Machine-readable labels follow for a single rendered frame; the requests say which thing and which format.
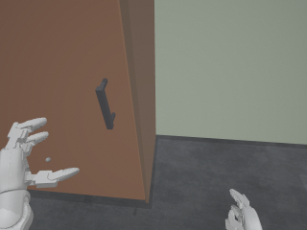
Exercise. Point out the right robot hand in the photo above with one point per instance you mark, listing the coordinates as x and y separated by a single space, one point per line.
247 216

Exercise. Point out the left robot hand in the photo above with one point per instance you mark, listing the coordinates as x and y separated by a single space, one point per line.
14 163

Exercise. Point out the handle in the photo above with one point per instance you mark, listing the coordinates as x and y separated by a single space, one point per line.
102 99

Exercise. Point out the wardrobe door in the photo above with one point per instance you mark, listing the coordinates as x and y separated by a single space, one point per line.
53 55

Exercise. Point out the left robot forearm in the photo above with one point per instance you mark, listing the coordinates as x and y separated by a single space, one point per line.
15 210

